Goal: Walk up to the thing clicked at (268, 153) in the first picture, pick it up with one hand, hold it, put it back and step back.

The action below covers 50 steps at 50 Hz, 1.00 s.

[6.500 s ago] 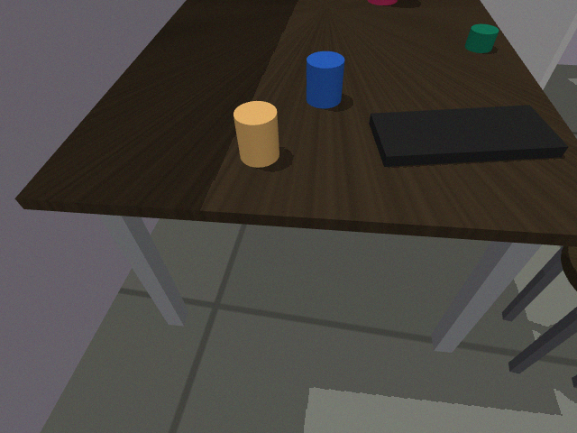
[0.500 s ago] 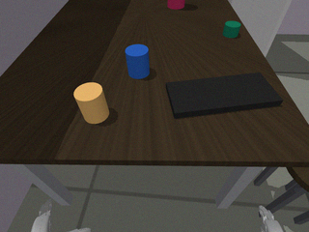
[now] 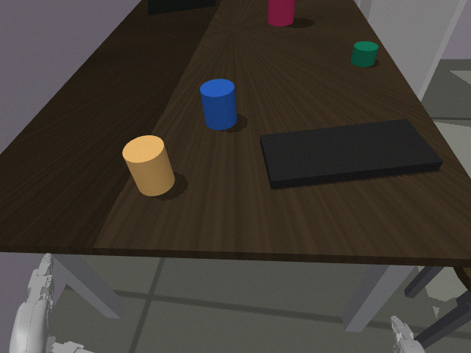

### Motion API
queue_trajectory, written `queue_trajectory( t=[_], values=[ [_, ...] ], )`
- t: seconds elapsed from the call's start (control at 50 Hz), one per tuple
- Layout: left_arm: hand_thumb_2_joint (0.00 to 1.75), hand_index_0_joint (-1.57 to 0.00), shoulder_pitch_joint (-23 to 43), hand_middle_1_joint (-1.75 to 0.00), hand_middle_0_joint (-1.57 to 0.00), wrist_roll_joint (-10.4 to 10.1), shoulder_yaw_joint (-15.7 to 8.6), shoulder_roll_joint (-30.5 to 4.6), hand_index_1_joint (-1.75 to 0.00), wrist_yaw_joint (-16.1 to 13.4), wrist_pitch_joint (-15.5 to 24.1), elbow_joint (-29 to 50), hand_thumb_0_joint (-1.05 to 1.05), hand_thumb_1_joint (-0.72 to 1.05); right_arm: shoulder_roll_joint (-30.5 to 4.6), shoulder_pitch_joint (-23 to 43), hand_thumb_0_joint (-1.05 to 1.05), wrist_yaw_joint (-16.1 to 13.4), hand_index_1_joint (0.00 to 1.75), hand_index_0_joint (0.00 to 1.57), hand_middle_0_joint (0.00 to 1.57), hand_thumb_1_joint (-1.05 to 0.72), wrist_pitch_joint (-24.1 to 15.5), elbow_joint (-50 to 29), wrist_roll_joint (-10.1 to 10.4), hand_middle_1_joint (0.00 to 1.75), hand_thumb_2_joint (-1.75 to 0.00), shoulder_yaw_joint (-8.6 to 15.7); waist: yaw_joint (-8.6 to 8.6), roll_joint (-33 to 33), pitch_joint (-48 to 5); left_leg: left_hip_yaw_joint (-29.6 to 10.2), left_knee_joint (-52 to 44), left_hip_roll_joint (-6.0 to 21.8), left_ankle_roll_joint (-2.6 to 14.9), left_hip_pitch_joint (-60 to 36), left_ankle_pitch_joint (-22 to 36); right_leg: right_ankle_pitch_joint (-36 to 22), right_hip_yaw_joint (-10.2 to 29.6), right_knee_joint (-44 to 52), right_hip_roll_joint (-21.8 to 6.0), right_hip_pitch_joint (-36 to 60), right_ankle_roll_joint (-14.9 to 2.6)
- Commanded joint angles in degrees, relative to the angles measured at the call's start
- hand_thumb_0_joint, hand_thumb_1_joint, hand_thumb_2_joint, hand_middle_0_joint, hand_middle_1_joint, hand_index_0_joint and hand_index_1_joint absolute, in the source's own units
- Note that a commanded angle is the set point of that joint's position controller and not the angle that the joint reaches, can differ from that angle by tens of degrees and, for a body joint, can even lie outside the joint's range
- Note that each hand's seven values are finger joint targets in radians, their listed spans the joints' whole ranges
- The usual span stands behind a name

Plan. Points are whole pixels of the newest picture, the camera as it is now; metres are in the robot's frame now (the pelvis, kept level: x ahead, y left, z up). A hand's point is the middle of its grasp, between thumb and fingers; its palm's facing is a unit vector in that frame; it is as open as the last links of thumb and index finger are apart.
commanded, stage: rise first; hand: left
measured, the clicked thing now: (148, 161) +0.52 +0.24 +0.03
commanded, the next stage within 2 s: go down in 1.08 s
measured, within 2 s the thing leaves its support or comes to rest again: neither
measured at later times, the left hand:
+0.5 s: hand (51, 311) +0.17 +0.26 +0.10, palm faces +0.35 -0.83 -0.44, open 17.6 cm
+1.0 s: hand (34, 297) +0.18 +0.26 +0.14, palm faces +0.38 -0.81 -0.45, open 17.6 cm
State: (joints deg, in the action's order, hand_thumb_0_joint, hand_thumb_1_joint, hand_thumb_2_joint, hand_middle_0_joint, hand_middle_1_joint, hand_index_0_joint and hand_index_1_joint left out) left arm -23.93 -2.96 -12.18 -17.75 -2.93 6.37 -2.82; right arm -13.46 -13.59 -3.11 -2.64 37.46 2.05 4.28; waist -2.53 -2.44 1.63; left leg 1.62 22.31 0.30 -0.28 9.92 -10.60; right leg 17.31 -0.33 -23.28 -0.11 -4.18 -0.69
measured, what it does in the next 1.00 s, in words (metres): stands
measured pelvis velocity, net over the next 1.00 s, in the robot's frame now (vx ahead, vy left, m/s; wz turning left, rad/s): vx -0.01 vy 0.00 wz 0.01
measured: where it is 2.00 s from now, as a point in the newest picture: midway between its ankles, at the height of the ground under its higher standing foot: outside the picture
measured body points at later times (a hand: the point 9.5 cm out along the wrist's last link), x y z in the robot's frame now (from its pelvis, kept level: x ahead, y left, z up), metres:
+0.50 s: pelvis -0.01 +0.00 +0.00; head -0.01 -0.03 +0.45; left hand +0.15 +0.30 +0.13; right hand +0.15 -0.26 -0.10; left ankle +0.02 +0.13 -0.74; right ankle -0.05 -0.11 -0.74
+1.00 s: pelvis -0.01 +0.00 +0.00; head -0.01 -0.02 +0.45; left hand +0.15 +0.31 +0.16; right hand +0.15 -0.25 -0.10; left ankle +0.02 +0.13 -0.74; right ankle -0.05 -0.11 -0.74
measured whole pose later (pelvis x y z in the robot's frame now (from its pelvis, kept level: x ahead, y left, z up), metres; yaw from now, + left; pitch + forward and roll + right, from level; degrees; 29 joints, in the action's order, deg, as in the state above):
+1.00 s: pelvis -0.01 +0.00 +0.00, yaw +1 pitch -3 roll +1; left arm -25.3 -3.2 -19.8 -20.6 -1.3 16.4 12.8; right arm -12.9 -14.2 -2.1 -6.0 36.7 2.2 7.2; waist -3.5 -2.7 2.6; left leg 1.0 22.1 0.0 -0.2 9.1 -9.7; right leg 17.0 -1.0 -23.6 -0.3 -3.3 -0.7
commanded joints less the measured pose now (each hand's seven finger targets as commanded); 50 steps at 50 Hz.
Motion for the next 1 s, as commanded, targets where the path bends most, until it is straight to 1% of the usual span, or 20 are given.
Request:
queue_trajectory(
  t=[0.0, 0.06, 0.1, 0.18, 0.2, 0.24, 0.28, 0.32, 0.4, 0.42, 0.46, 0.5, 0.58, 0.72, 0.74, 0.8, 0.82, 0.84, 0.96, 0.98],
  values=[
    [0.0, -0.05, 3.19, -0.04, -0.05, -0.37, -8.32, -12.02, -0.04, -0.73, 4.95, 15.43, 0.0, -0.56, -7.66, 5.07, 0.0, -0.95, 0.05, 0.05, 0.05, 0.51, -2.92, -7.76, -0.7, 0.05, -0.02, 3.48, -0.33, 0.75, -6.0, 1.12, -0.8, -0.28, 1.56, -7.5, 13.67, -18.44, -1.24, 3.97, -0.56, -3.76, 0.71],
    [0.0, -0.05, 2.13, -0.04, -0.05, -0.35, -8.24, -11.25, -0.04, -0.31, 5.87, 15.93, 0.0, -0.57, -8.14, 5.84, 0.0, -0.93, 0.05, 0.05, 0.05, 0.51, -3.32, -7.07, -0.72, 0.05, -0.02, 4.4, -0.25, 2.01, -4.6, 1.01, -1.19, -0.37, 1.71, -7.08, 11.86, -16.57, -1.27, 4.24, -0.56, -4.4, 0.86],
    [0.0, -0.05, 2.93, -0.03, -0.05, -0.37, -9.55, -12.24, -0.04, -0.28, 6.64, 18.62, 0.0, -0.57, -5.39, 5.51, 0.0, -0.65, 0.05, 0.05, 0.05, 0.51, -3.42, -7.8, -0.55, 0.05, -0.02, 2.12, -0.68, 1.64, -5.19, 0.96, -1.24, -0.49, 1.8, -7.18, 11.95, -16.72, -1.33, 4.48, -0.72, -4.19, 0.94],
    [0.0, -0.05, 1.87, -0.04, -0.05, -0.54, -10.58, -12.85, -0.04, 0.08, 7.68, 18.77, 0.0, -0.57, -6.95, 4.4, 0.0, -0.64, 0.05, 0.05, 0.05, 0.51, -3.48, -6.81, -0.49, 0.05, -0.03, 4.12, -0.27, 1.46, -4.01, 1.06, -1.27, -0.72, 1.81, -6.88, 11.67, -17.23, -1.16, 4.53, -1.04, -5.06, 1.1],
    [0.0, -0.05, 1.52, -0.04, -0.05, -0.54, -11.76, -13.78, -0.04, 0.11, 7.82, 18.42, 0.0, -0.58, -10.96, 6.3, 0.0, -0.94, 0.05, 0.05, 0.05, 0.5, -3.85, -10.01, -0.64, 0.05, -0.03, 6.76, -0.09, 3.23, -4.62, 0.85, -1.3, -0.58, 1.81, -7.27, 11.06, -15.94, -1.22, 4.71, -0.89, -4.71, 1.18],
    [0.0, -0.05, 1.85, -0.04, -0.05, -0.49, -10.18, -12.25, -0.04, 0.66, 8.49, 20.62, 0.0, -0.58, -3.21, 2.55, 0.0, -0.07, 0.05, 0.05, 0.05, 0.5, -3.4, -4.07, -0.42, 0.05, -0.03, 1.34, -0.82, 1.06, -1.96, 1.05, -1.28, -0.9, 1.96, -6.42, 10.69, -16.67, -0.7, 5.04, -1.51, -5.93, 1.43],
    [0.01, -0.05, 2.16, -0.04, -0.06, -0.77, -11.95, -13.58, -0.05, 0.29, 8.88, 20.81, 0.0, -0.59, -9.36, 6.55, 0.0, -0.71, 0.05, 0.05, 0.05, 0.49, -4.2, -7.73, -0.45, 0.05, -0.03, 6.64, -0.37, 1.37, -3.32, 0.73, -1.52, -0.81, 1.86, -6.58, 9.75, -14.56, -0.9, 4.99, -1.27, -5.61, 1.08],
    [0.0, -0.05, 2.0, -0.04, -0.05, -0.53, -11.61, -13.12, -0.04, 0.54, 9.37, 22.09, 0.0, -0.58, -5.87, 5.21, 0.0, -0.11, 0.05, 0.05, 0.05, 0.51, -4.32, -7.81, -0.42, 0.05, -0.03, 3.35, -0.92, 2.53, -3.36, 0.67, -1.67, -0.68, 2.06, -6.37, 8.74, -13.16, -1.43, 5.33, -0.95, -5.08, 0.94],
    [0.01, -0.05, 1.53, -0.04, -0.05, -0.69, -12.72, -13.66, -0.05, 0.49, 10.34, 22.36, 0.0, -0.58, -8.03, 5.9, 0.0, -0.27, 0.05, 0.05, 0.05, 0.5, -4.81, -9.08, -0.29, 0.05, -0.03, 5.2, -0.58, 2.54, -3.21, 0.69, -1.63, -0.72, 1.97, -6.41, 9.01, -13.2, -1.34, 5.18, -1.0, -5.53, 0.98],
    [0.02, -0.05, 1.68, -0.04, -0.05, -0.69, -11.17, -12.22, -0.05, 0.7, 10.73, 23.65, 0.0, -0.59, -4.47, 5.16, 0.0, 0.11, 0.05, 0.05, 0.05, 0.5, -4.67, -6.49, -0.29, 0.05, -0.04, 2.49, -1.12, 1.11, -2.7, 0.59, -1.78, -0.82, 1.95, -6.08, 8.36, -12.34, -1.53, 5.07, -0.97, -5.5, 0.81],
    [0.02, -0.05, 1.06, -0.05, -0.05, -0.74, -12.43, -13.27, -0.05, 0.43, 11.06, 23.6, 0.0, -0.59, -8.8, 7.17, 0.0, -0.24, 0.05, 0.05, 0.05, 0.5, -5.15, -8.97, -0.29, 0.05, -0.03, 5.89, -0.79, 1.28, -3.57, 0.39, -2.04, -0.56, 1.72, -6.32, 8.63, -12.17, -1.71, 4.74, -0.67, -5.56, 0.53],
    [0.02, -0.05, 1.65, -0.05, -0.05, -0.67, -13.03, -13.65, -0.05, 0.38, 11.58, 24.95, 0.0, -0.59, -6.39, 5.29, 0.0, -0.04, 0.05, 0.05, 0.05, 0.5, -5.14, -7.72, -0.31, 0.05, -0.04, 3.9, -1.2, 1.17, -3.97, 0.5, -1.81, -0.75, 1.88, -6.41, 8.88, -12.75, -1.57, 4.96, -0.81, -5.08, 0.67],
    [0.03, -0.05, 1.26, -0.05, -0.05, -0.68, -13.51, -13.64, -0.05, 0.35, 12.12, 25.45, 0.0, -0.59, -9.29, 6.87, 0.0, -0.23, 0.05, 0.05, 0.05, 0.5, -5.8, -10.58, -0.35, 0.05, -0.04, 6.45, -0.99, 2.11, -5.21, 0.09, -1.78, -0.33, 1.7, -7.22, 9.97, -13.38, -1.9, 4.4, -0.37, -4.07, 0.44],
    [0.04, -0.05, 1.61, -0.05, -0.06, -0.79, -13.35, -13.27, -0.06, 0.56, 13.04, 27.24, 0.0, -0.6, -4.79, 3.52, 0.0, 0.39, 0.05, 0.05, 0.05, 0.5, -5.9, -7.82, 0.05, 0.05, -0.05, 3.8, -1.42, 0.8, -3.22, 0.2, -2.42, -0.37, 1.61, -6.5, 8.61, -11.8, -1.97, 4.63, -0.19, -4.88, 0.17],
    [0.04, -0.05, 1.96, -0.05, -0.06, -0.84, -14.03, -13.83, -0.06, 0.55, 13.0, 26.58, 0.0, -0.61, -7.87, 3.85, 0.0, 0.17, 0.05, 0.05, 0.05, 0.49, -6.04, -9.49, 0.02, 0.05, -0.05, 6.11, -0.76, 1.25, -3.36, 0.2, -2.41, -0.16, 1.55, -6.71, 8.64, -11.78, -1.91, 4.7, -0.03, -5.09, 0.21],
    [0.04, -0.05, 1.94, -0.05, -0.06, -0.76, -14.13, -13.8, -0.06, 0.58, 13.23, 26.98, 0.0, -0.61, -5.81, 2.56, 0.0, 0.32, 0.05, 0.05, 0.05, 0.49, -5.98, -8.09, -0.04, 0.05, -0.05, 4.63, -1.2, 0.85, -3.88, 0.32, -2.1, -0.38, 1.59, -6.99, 10.17, -13.76, -1.79, 4.32, -0.28, -4.57, 0.4],
    [0.05, -0.05, 2.75, -0.05, -0.06, -1.03, -14.85, -14.84, -0.06, 0.53, 13.42, 26.97, 0.0, -0.61, -8.45, 5.83, 0.0, 0.17, 0.05, 0.05, 0.05, 0.49, -6.36, -11.08, 0.12, 0.05, -0.05, 6.24, -1.26, 0.59, -3.21, 0.38, -2.03, -0.61, 1.63, -6.44, 9.45, -12.8, -1.6, 4.66, -0.5, -4.78, 0.42],
    [0.05, -0.05, 2.39, -0.05, -0.06, -1.03, -15.07, -14.43, -0.06, 0.51, 13.67, 27.52, 0.0, -0.61, -5.34, 2.72, 0.0, 0.4, 0.05, 0.05, 0.05, 0.49, -5.98, -6.55, -0.07, 0.05, -0.05, 4.32, -1.7, -0.39, -2.08, 0.46, -2.02, -0.69, 1.6, -5.98, 9.12, -12.55, -1.67, 4.51, -0.53, -5.25, 0.35],
    [0.07, -0.05, 2.78, -0.06, -0.06, -1.18, -15.93, -15.04, -0.07, 0.52, 14.15, 27.48, 0.0, -0.61, -8.27, 5.76, 0.0, 0.29, 0.05, 0.05, 0.05, 0.49, -6.68, -11.19, 0.14, 0.05, -0.06, 6.03, -1.33, 0.72, -2.9, 0.29, -2.14, -0.53, 1.58, -6.12, 8.06, -11.11, -1.8, 4.79, -0.3, -5.12, 0.29],
    [0.07, -0.05, 3.12, -0.06, -0.07, -1.06, -15.14, -14.27, -0.08, 0.61, 14.12, 28.15, 0.0, -0.61, -5.32, 2.1, 0.0, 0.41, 0.05, 0.05, 0.05, 0.48, -6.45, -7.87, -0.04, 0.05, -0.06, 4.38, -1.17, 1.37, -3.06, 0.4, -1.92, -0.54, 1.71, -6.43, 8.28, -11.71, -1.81, 4.88, -0.37, -5.01, 0.53]
  ],
)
